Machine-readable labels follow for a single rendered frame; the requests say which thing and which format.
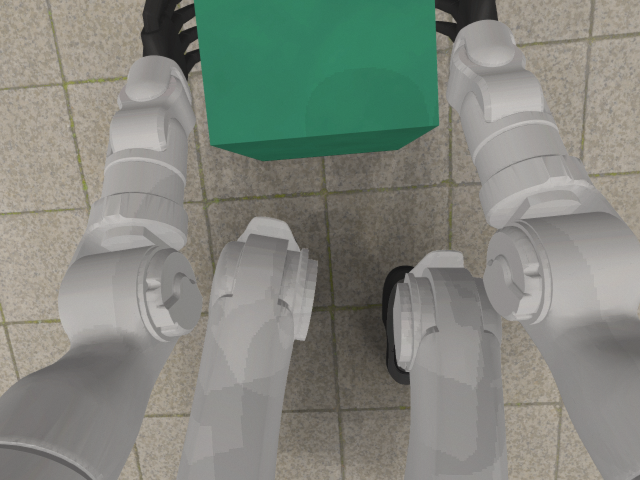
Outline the robot right thigh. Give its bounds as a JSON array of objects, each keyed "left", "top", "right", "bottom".
[{"left": 393, "top": 268, "right": 508, "bottom": 480}]

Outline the left robot forearm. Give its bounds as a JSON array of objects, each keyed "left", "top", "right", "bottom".
[{"left": 58, "top": 55, "right": 196, "bottom": 334}]

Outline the robot left hand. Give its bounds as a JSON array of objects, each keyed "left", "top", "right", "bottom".
[{"left": 141, "top": 0, "right": 201, "bottom": 81}]

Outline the right robot foot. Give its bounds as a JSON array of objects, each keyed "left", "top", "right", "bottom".
[{"left": 382, "top": 266, "right": 414, "bottom": 385}]

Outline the left robot upper arm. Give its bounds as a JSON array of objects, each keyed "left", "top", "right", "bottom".
[{"left": 0, "top": 245, "right": 203, "bottom": 480}]

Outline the right robot forearm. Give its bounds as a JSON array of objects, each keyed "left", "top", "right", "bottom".
[{"left": 446, "top": 20, "right": 640, "bottom": 247}]

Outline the right robot upper arm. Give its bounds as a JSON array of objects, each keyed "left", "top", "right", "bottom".
[{"left": 483, "top": 212, "right": 640, "bottom": 480}]

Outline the carton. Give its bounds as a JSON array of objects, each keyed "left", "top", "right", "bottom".
[{"left": 194, "top": 0, "right": 439, "bottom": 161}]

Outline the robot right hand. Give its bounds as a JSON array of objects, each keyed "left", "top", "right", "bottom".
[{"left": 435, "top": 0, "right": 498, "bottom": 43}]

